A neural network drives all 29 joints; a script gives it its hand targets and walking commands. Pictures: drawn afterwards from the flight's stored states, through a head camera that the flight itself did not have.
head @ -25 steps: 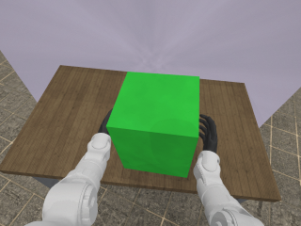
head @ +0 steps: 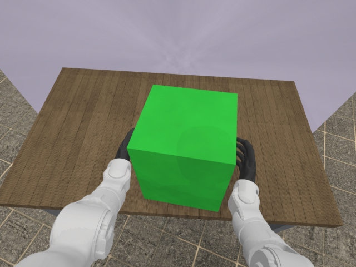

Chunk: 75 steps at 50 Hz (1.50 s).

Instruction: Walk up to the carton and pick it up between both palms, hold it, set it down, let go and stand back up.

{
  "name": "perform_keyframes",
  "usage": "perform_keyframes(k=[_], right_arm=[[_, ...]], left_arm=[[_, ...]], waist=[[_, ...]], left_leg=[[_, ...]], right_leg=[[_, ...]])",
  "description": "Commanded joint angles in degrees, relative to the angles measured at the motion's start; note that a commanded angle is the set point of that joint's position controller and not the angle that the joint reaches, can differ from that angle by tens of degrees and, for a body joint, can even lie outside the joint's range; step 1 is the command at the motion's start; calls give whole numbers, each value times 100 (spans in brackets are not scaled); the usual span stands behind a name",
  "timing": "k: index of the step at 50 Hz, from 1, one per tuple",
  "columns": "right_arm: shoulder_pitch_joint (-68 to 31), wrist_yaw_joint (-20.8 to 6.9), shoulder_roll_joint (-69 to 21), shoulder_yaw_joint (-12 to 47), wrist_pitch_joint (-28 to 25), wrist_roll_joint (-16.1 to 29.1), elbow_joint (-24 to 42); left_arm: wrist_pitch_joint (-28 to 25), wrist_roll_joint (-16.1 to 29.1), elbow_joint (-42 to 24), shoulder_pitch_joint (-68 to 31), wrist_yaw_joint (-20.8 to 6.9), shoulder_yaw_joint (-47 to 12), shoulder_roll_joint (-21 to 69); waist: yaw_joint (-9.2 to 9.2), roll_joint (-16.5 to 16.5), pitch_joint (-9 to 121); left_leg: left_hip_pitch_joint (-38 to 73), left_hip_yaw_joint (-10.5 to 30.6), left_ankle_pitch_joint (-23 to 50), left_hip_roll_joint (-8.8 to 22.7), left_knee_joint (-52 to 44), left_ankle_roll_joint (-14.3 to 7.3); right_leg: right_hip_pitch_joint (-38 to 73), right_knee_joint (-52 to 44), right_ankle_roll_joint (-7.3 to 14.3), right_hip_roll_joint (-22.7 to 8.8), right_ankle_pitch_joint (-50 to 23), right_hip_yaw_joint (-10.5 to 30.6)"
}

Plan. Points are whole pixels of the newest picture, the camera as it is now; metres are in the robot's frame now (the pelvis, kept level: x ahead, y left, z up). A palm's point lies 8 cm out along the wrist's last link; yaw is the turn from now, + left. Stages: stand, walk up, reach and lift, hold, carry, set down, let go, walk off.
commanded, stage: set down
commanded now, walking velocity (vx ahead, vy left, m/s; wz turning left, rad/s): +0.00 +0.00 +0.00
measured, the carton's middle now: (186, 150) +0.41 -0.05 -0.04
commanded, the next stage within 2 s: none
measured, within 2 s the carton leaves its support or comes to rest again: rests again in 0.64 s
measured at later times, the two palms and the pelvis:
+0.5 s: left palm (125, 159) +0.40 +0.11 -0.04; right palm (242, 181) +0.31 -0.17 -0.05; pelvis -0.01 +0.01 -0.01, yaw +0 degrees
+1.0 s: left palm (120, 151) +0.42 +0.13 -0.04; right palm (246, 176) +0.32 -0.19 -0.05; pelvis -0.03 +0.00 -0.03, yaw -2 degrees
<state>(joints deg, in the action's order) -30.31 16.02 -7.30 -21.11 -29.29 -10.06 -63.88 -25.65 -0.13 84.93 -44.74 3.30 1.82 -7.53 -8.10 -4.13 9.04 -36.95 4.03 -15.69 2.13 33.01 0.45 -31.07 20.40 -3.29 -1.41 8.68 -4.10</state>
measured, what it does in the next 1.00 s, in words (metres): stands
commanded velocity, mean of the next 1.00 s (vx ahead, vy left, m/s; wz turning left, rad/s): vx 0.00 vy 0.00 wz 0.00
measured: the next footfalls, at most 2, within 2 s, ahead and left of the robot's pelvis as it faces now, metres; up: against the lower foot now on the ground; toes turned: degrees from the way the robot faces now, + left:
none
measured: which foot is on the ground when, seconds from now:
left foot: down 0.00-1.00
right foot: down 0.00-1.00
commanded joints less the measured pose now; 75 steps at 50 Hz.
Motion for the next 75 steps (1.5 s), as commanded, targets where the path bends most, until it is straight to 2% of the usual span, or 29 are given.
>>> perform_keyframes(k=[1,2,3,5,8,10,11,17,22,23,25,30,33,35,39,41,42,47,48,52,53,58,60,61,63,66,69,71,75], right_arm=[[-3640,-1160,-3907,2072,-225,-790,434],[-3852,-1184,-3899,2034,-155,-878,531],[-3714,-1170,-3878,1857,-129,-969,162],[-3658,-1115,-3989,1778,-125,-979,280],[-3778,-1196,-3939,1794,-110,-953,409],[-3766,-1204,-3834,1589,-183,-1099,199],[-4038,-1188,-3778,1578,-206,-1078,297],[-3963,-1297,-3573,1400,-427,-1133,271],[-3941,-1382,-3399,1059,-492,-1330,-406],[-3856,-1343,-3160,892,-509,-1374,-397],[-3996,-1319,-3271,830,-572,-1422,-403],[-4020,-1322,-3249,480,-629,-1613,-901],[-4008,-1310,-3310,365,-604,-1746,-981],[-4132,-1294,-3192,271,-750,-1750,-983],[-4265,-1239,-2477,-113,-819,-1729,-1238],[-4272,-1233,-2293,-74,-818,-1542,-1259],[-4059,-1086,-1358,-462,-815,-1455,-1386],[-3907,-463,1213,-177,-831,85,-561],[-3737,-358,1241,-67,-825,365,-527],[-4172,-273,1483,732,-348,1336,-296],[-4036,-205,1414,657,-282,1325,-433],[-3755,-196,2014,1125,-101,2098,-383],[-3404,-203,1876,1565,-52,2378,-229],[-3088,-181,1729,1997,-105,2642,55],[-3234,-186,1986,1774,-104,2660,-173],[-1893,-121,1589,2268,-258,2767,210],[-3130,-139,1688,1667,16,2429,1200],[-1946,-104,1339,2074,-80,2409,1697],[-1661,46,1338,1625,-1,1965,1740]], left_arm=[[-922,-679,-1660,-4174,-1201,-1093,4235],[-908,-686,-1475,-4152,-1192,-1004,4267],[-873,-730,-1408,-4285,-1205,-1124,4340],[-921,-623,-1359,-4203,-1229,-972,4173],[-942,-809,-1285,-4004,-1201,-689,3961],[-1012,-785,-1266,-4427,-1188,-865,4141],[-954,-801,-865,-4285,-1230,-723,4052],[-1030,-873,-863,-3880,-1125,-615,4039],[-981,-1062,-416,-4022,-1184,-316,3746],[-1002,-946,-312,-3950,-1158,-385,3729],[-1035,-1032,-211,-3915,-1169,-114,3491],[-1024,-1296,-35,-4094,-1146,111,3278],[-947,-1264,257,-4118,-1187,267,3237],[-999,-1341,56,-4435,-1162,198,3102],[-956,-1202,304,-4532,-1069,371,2360],[-918,-1077,374,-4564,-1030,398,2119],[-902,-1076,382,-4640,-896,533,1246],[-648,133,-533,-4377,-295,499,-1423],[-577,317,-675,-4412,-304,325,-1505],[-159,830,-728,-4423,-382,-131,-1592],[-96,973,-769,-4206,-434,-345,-1476],[145,1185,-1027,-3884,-595,-525,-1586],[261,1120,-1201,-3549,-669,-424,-1628],[360,1068,-1259,-2776,-763,-268,-1581],[370,1048,-1539,-3251,-787,-359,-1621],[567,757,-2407,-2070,-931,59,-1651],[483,1096,-2379,-3045,-834,-273,-1785],[434,1042,-2849,-1996,-842,-4,-1688],[527,1092,-3166,-1776,-881,13,-1837]], waist=[[-320,-580,4213],[-198,-528,4059],[-440,-585,3946],[-445,-461,4034],[-243,-497,4140],[-441,-674,4276],[-348,-445,4162],[-285,-708,4415],[-203,-720,3899],[-486,-775,3849],[-329,-552,3771],[-348,-853,3722],[-276,-516,3504],[-323,-889,3911],[-400,-911,3763],[-274,-836,3810],[-479,-976,3785],[-307,-1077,5081],[-510,-955,5151],[-236,-821,4822],[-435,-718,4591],[-420,-969,4789],[-287,-692,4452],[-24,-591,4148],[-172,-875,3845],[302,-752,3463],[-55,-420,3853],[246,-246,4083],[-25,-244,3813]], left_leg=[[1895,-223,3782,-169,250,679],[1806,-235,3563,-184,253,649],[1801,-216,3342,-153,119,667],[1514,-202,3338,-204,172,631],[1302,-203,3367,-210,311,607],[1571,-184,3458,-165,279,687],[1365,-185,3319,-175,356,625],[1950,-112,3866,-121,574,785],[1900,-176,3501,-107,577,751],[2065,-154,3491,-93,543,744],[1671,-203,3070,-112,584,656],[1407,-285,2624,-119,676,673],[1255,-362,2065,-177,576,567],[1181,-321,2100,-166,681,626],[1265,-249,1903,-148,727,729],[1053,-285,1244,-200,637,604],[937,-327,1170,-206,644,631],[1348,-448,2340,-321,952,786],[1074,-449,2236,-296,1033,721],[1082,-457,1753,-266,1057,540],[1199,-425,1847,-242,1082,546],[1829,-309,3231,-166,1365,745],[1694,-277,3243,-222,1346,600],[1898,-333,3607,-230,1161,565],[1906,-251,3395,-259,1135,699],[2054,-262,3579,-322,1030,632],[1263,-286,2020,-310,818,481],[1490,-379,2663,-375,993,416],[1288,-285,2102,-334,885,420]], right_leg=[[2251,608,433,345,-2950,5],[2212,584,453,329,-2784,-1],[2026,557,472,372,-2644,-70],[2200,612,412,330,-2850,-39],[2193,782,385,329,-2836,-47],[1920,736,414,345,-2631,-83],[1869,732,424,350,-2654,-160],[1119,707,440,464,-2232,-179],[840,779,473,456,-1883,-251],[583,700,487,501,-1793,-322],[544,780,433,466,-1510,-255],[438,948,446,439,-1336,-311],[430,888,432,408,-1159,-330],[231,964,473,363,-1221,-268],[-7,1012,473,463,-882,-360],[-25,943,477,409,-606,-293],[70,1086,477,438,-757,-295],[112,1333,306,464,-1673,-204],[249,1448,287,479,-1845,-208],[160,1575,321,493,-1594,-87],[19,1570,317,504,-1546,-197],[-282,1599,341,684,-1864,-130],[-61,1769,308,647,-2082,-82],[528,1611,278,616,-2629,32],[9,1587,298,613,-1990,-64],[735,1502,234,539,-2500,92],[382,1349,389,450,-1190,36],[760,1512,282,530,-2002,57],[913,1496,297,491,-1782,27]])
